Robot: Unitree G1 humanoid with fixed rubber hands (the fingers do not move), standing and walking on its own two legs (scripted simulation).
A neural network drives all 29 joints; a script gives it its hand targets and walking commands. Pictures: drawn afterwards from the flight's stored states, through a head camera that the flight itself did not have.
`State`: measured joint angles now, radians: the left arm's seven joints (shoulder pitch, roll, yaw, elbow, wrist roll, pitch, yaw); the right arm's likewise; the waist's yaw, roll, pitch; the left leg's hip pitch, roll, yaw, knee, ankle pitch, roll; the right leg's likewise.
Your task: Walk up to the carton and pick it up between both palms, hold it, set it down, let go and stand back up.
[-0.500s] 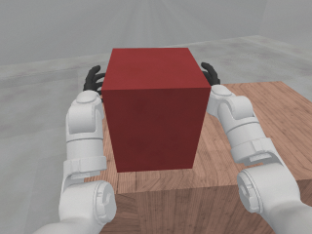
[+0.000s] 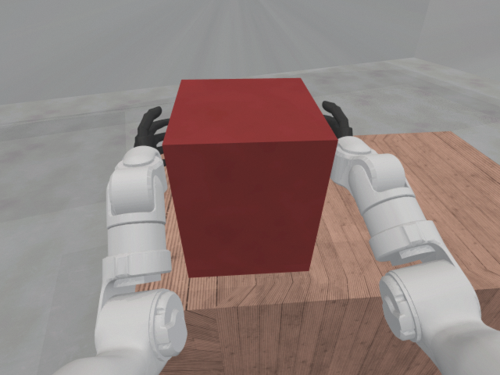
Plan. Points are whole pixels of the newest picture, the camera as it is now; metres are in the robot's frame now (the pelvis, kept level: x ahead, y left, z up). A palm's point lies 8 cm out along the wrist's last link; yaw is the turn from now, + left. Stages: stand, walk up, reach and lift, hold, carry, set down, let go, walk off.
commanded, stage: hold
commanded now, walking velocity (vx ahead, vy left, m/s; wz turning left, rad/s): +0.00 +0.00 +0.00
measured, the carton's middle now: (245, 176) +0.37 +0.00 +0.20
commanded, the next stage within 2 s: none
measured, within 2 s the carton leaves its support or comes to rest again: neither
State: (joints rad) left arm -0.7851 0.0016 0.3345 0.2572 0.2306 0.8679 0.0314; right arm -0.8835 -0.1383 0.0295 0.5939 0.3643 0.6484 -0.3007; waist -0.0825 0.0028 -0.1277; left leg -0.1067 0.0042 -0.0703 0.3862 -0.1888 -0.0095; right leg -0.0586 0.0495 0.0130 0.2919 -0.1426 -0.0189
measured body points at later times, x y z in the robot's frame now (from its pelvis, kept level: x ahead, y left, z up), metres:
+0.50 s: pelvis +0.00 +0.00 +0.00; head -0.08 +0.02 +0.44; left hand +0.38 +0.15 +0.26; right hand +0.38 -0.14 +0.25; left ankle +0.02 +0.12 -0.75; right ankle +0.02 -0.11 -0.75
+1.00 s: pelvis +0.00 +0.00 +0.00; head -0.08 +0.01 +0.44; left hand +0.37 +0.15 +0.26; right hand +0.38 -0.14 +0.25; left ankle +0.02 +0.12 -0.75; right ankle +0.02 -0.11 -0.75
